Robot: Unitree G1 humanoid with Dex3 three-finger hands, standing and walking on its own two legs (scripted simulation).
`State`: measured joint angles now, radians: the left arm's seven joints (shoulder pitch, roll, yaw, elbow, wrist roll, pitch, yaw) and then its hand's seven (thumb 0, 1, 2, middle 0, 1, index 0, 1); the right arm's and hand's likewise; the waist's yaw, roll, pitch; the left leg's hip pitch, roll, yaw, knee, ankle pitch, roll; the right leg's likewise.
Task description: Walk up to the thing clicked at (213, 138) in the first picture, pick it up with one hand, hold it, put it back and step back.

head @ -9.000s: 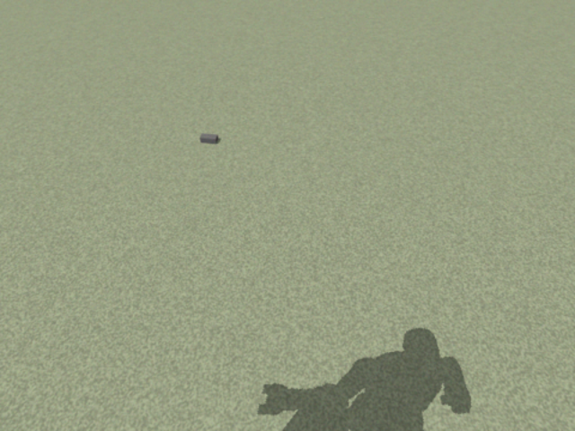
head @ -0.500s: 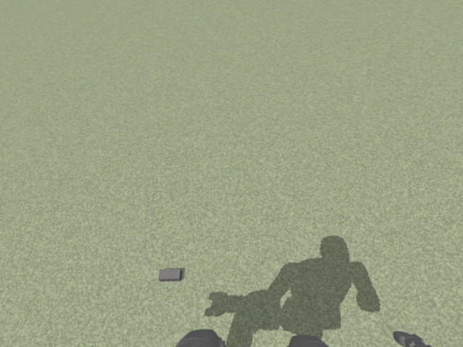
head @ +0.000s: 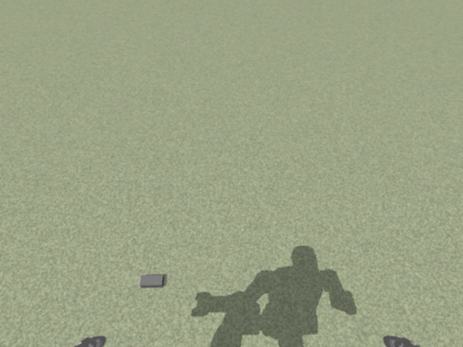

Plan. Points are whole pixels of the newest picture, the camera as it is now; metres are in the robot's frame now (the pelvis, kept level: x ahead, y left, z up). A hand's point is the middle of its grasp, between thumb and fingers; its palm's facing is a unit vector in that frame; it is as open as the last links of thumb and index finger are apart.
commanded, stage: stand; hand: left
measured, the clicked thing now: (152, 281) +0.45 +0.34 -0.76
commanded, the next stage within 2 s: none
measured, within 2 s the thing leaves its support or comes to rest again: neither
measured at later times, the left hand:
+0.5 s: hand out of the picture +0.07 +0.25 -0.16, palm faces -0.01 -0.94 -0.34, open 7.4 cm
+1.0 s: hand out of the picture +0.10 +0.24 -0.15, palm faces -0.02 -0.94 -0.33, open 7.4 cm
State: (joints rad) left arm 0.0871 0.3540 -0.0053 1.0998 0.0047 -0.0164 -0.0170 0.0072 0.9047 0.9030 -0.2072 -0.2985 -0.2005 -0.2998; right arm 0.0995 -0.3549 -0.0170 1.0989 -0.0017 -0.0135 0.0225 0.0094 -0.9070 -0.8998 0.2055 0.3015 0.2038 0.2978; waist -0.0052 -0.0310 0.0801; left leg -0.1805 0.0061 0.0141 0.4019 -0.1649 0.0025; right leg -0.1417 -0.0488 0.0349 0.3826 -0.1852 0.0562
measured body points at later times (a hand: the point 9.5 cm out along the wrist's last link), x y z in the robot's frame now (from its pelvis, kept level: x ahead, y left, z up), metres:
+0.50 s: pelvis +0.00 -0.01 +0.00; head +0.01 -0.01 +0.45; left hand +0.07 +0.30 -0.13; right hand +0.10 -0.31 -0.13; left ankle +0.04 +0.12 -0.74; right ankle +0.02 -0.16 -0.74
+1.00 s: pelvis +0.02 -0.01 +0.00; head +0.03 -0.01 +0.45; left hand +0.11 +0.29 -0.13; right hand +0.10 -0.31 -0.13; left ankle +0.04 +0.12 -0.74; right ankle +0.02 -0.16 -0.74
